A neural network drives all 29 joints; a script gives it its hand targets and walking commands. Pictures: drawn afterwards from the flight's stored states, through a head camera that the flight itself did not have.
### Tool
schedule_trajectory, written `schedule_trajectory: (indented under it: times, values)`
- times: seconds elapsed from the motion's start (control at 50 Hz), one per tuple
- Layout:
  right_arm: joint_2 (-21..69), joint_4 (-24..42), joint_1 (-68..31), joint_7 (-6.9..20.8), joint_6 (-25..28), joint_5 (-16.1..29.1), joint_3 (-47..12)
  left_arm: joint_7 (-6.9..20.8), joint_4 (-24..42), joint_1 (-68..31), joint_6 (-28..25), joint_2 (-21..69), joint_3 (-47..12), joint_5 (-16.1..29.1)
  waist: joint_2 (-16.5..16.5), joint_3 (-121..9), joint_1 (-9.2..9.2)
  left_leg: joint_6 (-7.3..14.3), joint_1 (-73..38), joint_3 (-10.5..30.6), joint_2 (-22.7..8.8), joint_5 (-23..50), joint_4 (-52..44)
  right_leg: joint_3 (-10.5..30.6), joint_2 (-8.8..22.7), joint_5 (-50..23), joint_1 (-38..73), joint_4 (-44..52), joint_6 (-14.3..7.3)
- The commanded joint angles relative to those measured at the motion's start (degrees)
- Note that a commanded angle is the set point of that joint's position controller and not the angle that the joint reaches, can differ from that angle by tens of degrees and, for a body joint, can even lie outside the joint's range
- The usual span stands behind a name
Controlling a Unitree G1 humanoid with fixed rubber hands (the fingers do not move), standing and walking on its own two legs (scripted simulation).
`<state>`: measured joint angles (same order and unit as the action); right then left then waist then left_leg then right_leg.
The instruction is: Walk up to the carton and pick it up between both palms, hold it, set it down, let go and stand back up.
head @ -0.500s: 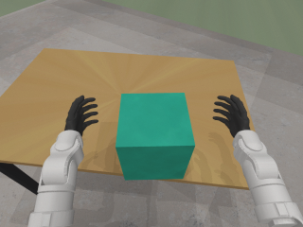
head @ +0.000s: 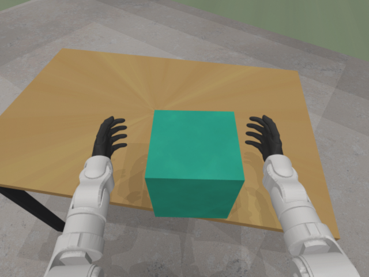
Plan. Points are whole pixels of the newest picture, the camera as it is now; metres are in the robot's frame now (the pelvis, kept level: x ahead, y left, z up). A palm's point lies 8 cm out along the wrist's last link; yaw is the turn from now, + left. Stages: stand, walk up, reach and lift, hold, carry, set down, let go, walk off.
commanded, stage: reach and lift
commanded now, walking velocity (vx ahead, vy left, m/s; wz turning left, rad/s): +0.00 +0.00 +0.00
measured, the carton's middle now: (192, 166) +0.37 -0.01 -0.02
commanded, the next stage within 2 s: none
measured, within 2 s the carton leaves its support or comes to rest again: neither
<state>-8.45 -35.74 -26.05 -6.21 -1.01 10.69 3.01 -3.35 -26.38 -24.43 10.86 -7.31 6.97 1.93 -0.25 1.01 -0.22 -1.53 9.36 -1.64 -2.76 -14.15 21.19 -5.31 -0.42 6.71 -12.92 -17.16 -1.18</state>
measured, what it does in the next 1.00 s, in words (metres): stands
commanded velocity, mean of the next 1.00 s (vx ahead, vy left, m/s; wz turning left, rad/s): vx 0.00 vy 0.00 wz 0.00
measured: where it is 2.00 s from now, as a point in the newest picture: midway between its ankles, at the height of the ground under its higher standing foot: outside the picture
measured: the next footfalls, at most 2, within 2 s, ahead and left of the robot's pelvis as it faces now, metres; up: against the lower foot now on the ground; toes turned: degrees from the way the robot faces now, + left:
none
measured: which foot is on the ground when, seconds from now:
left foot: down 0.00-1.00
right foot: down 0.00-1.00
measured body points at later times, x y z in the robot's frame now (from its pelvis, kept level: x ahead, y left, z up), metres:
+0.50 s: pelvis -0.02 +0.01 -0.02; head +0.03 +0.00 +0.43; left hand +0.37 +0.16 +0.00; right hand +0.37 -0.18 -0.01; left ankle -0.04 +0.13 -0.75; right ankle +0.02 -0.11 -0.75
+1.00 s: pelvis -0.03 -0.01 -0.03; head +0.03 -0.02 +0.42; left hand +0.38 +0.13 +0.00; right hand +0.37 -0.15 -0.01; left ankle -0.04 +0.13 -0.75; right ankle +0.02 -0.11 -0.75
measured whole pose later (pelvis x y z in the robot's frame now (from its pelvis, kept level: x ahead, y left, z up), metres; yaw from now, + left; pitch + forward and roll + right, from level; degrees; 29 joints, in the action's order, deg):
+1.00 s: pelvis -0.03 -0.01 -0.03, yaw +1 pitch +15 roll +0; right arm -0.5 -70.7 -41.9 -10.3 22.1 -0.3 11.3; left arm -7.3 -69.3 -41.1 -23.3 -1.9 10.1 -0.5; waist -1.7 -8.6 -1.2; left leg -1.9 34.0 -0.4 -2.5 -17.5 36.6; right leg -6.0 0.8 10.5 -37.6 -33.2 -2.1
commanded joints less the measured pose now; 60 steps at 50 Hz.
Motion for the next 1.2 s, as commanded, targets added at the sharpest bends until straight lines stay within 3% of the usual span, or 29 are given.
schedule_trajectory:
  times: [0.0, 0.02, 0.06, 0.1, 0.14, 0.2, 0.28, 0.38, 0.48, 0.64, 0.76, 0.86, 0.94, 1.18]
  values:
    - [-11.1, 15.4, -26.3, 0.1, 7.3, -0.3, 2.6, -2.6, 17.9, -28.3, -6.1, -6.6, -1.9, 0.8, -4.6, -37.7, -0.81, -4.0, -2.9, -0.5, 3.8, 32.0, 3.6, 2.7, -3.4, -25.1, 17.6, -4.3, 0.9]
    - [-10.5, 12.7, -26.6, -0.3, 6.7, -0.4, 2.2, -2.2, 14.2, -27.9, -4.9, -6.5, -1.7, 0.9, -2.1, -34.3, -1.7, -3.2, 0.1, -0.4, 4.0, 27.9, 3.1, 3.1, -3.3, -23.1, 17.8, -4.4, 1.0]
    - [-9.3, 9.6, -27.1, -0.9, 6.7, -0.2, 1.8, -1.5, 11.4, -27.5, -4.5, -5.9, -1.8, 2.0, 0.4, -32.9, -1.02, -1.6, 4.3, -0.7, 3.9, 21.9, 1.7, 3.8, -2.6, -19.7, 18.4, -5.1, 1.6]
    - [-8.2, 8.3, -26.4, -0.9, 8.0, -0.4, 1.5, -1.5, 9.7, -26.4, -6.2, -5.3, -2.1, 2.5, 1.3, -36.2, -0.54, -1.1, 5.3, -0.6, 4.0, 22.8, 2.5, 3.9, -2.4, -21.2, 18.7, -6.7, 1.9]
    - [-6.8, 3.2, -25.1, -0.3, 9.8, -0.8, 0.6, -1.1, 3.5, -24.8, -9.0, -4.1, -1.6, 1.2, 1.3, -35.8, -0.24, -1.5, 5.8, -0.4, 4.0, 23.8, 3.4, 3.7, -2.2, -21.7, 18.1, -7.2, 1.8]
    - [-5.3, -8.4, -23.6, 0.9, 14.0, -1.8, 0.3, -0.3, -8.4, -23.9, -15.2, -1.8, -1.3, -1.1, -0.3, -31.3, 0.41, -1.9, 7.4, 0.0, 3.5, 21.8, 3.9, 3.4, -1.8, -16.4, 13.8, -6.9, 1.0]
    - [-5.5, -18.6, -26.0, 1.7, 21.1, -1.9, -0.4, -1.5, -20.9, -26.3, -25.1, -1.2, -1.9, -1.1, -1.3, -30.6, 0.4, -2.6, 10.4, 0.5, 3.2, 21.6, 5.9, 3.1, -1.7, -15.5, 9.8, -8.3, 0.5]
    - [-7.1, -23.7, -31.7, 1.2, 26.2, -1.0, -0.2, -3.3, -27.2, -33.2, -33.4, -3.2, -2.7, 2.2, -1.7, -36.2, -0.6, -3.0, 14.2, 0.5, 3.1, 19.6, 8.8, 3.2, -1.6, -13.9, 5.6, -11.4, 0.4]
    - [-7.3, -24.5, -37.0, 1.0, 27.1, -0.6, -0.8, -4.2, -31.6, -38.0, -37.1, -4.0, -4.1, 6.0, -1.0, -43.3, -0.85, -3.0, 18.0, 0.3, 3.3, 18.3, 12.2, 3.3, -1.6, -12.3, 1.8, -15.2, 0.4]
    - [-4.5, -27.0, -38.6, 0.7, 25.7, -0.1, -2.1, -3.7, -36.0, -39.5, -37.9, -2.2, -5.5, 7.9, -0.3, -46.2, -1.39, -2.9, 21.1, 0.5, 3.3, 17.5, 15.3, 3.6, -1.3, -9.2, -2.1, -17.5, 0.4]
    - [0.8, -27.4, -39.2, -0.7, 25.5, -3.8, -0.3, -3.2, -38.0, -39.7, -38.7, -0.7, -2.4, 4.2, 1.0, -43.0, -1.23, -1.8, 25.9, 0.0, 4.1, 13.5, 14.3, 4.9, -0.3, -7.4, 1.3, -17.2, 1.3]
    - [4.0, -26.7, -39.4, -2.5, 26.2, -8.9, 4.2, -3.8, -36.1, -40.1, -38.0, 0.4, 2.2, -1.2, 0.6, -42.6, -0.89, -1.7, 26.0, -0.6, 4.4, 12.3, 12.7, 5.0, -0.2, -7.8, 4.9, -16.2, 1.3]
    - [6.0, -25.1, -39.4, -3.6, 26.2, -12.7, 7.8, -3.7, -32.9, -41.1, -36.9, 2.8, 2.5, -3.4, -0.3, -43.1, -1.84, -2.1, 24.1, -1.0, 4.5, 11.7, 11.6, 4.7, -0.4, -8.4, 5.8, -14.9, 1.2]
    - [13.9, -19.8, -36.1, -3.4, 25.6, -18.0, 9.4, -3.4, -26.1, -38.8, -36.4, 7.9, 4.2, -9.1, -0.4, -43.5, -1.6, -1.8, 20.3, -0.7, 4.5, 14.7, 8.6, 4.1, -0.3, -14.9, 12.3, -12.4, 1.6]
